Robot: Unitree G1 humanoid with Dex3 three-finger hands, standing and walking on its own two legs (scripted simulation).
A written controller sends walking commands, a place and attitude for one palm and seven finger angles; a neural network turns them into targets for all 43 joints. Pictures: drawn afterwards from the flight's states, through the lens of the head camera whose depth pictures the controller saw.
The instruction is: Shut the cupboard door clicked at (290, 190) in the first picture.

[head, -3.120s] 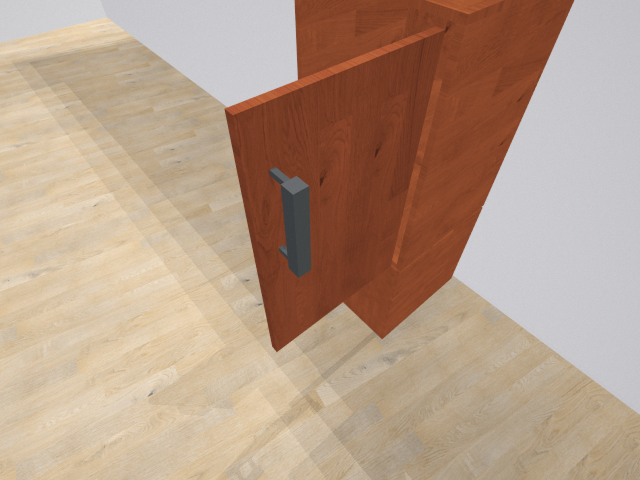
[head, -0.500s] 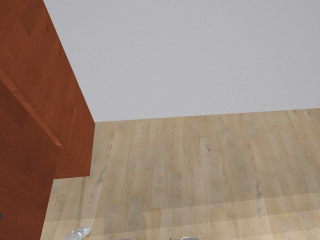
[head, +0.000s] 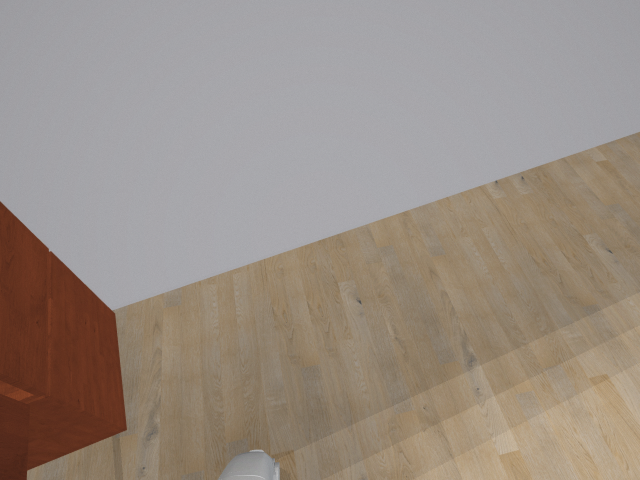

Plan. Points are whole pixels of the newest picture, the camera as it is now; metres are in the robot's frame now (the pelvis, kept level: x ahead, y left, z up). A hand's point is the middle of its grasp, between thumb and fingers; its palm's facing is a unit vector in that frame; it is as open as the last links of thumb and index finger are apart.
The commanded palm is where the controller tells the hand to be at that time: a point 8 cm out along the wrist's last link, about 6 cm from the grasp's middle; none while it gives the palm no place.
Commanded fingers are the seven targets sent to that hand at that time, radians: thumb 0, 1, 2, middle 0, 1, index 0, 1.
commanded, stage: walk to a spot facing it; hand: left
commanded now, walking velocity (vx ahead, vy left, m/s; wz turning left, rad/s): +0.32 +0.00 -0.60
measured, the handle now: out of the picture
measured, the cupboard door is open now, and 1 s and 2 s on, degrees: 89 89 89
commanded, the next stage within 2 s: turn to face it in 0.92 s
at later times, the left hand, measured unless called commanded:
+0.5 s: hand (283, 296) +0.42 +0.10 -0.15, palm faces -0.40 -0.89 -0.21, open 7.4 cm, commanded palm none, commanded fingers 0.00 0.90 0.90 -0.20 -0.30 -0.20 -0.30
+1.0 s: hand (318, 266) +0.51 +0.04 -0.18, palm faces -0.38 -0.90 -0.21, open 7.3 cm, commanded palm none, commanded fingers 0.00 0.90 0.90 -0.20 -0.30 -0.20 -0.30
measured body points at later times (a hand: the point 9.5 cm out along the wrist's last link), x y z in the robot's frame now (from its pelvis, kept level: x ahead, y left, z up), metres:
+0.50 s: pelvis +0.20 -0.03 -0.01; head +0.26 -0.05 +0.44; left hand +0.44 +0.14 -0.13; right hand +0.05 -0.21 -0.15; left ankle +0.11 +0.14 -0.74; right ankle +0.26 -0.17 -0.71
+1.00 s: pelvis +0.44 -0.14 -0.01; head +0.48 -0.15 +0.44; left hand +0.53 +0.09 -0.17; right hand +0.46 -0.41 -0.14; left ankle +0.57 -0.08 -0.74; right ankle +0.28 -0.17 -0.73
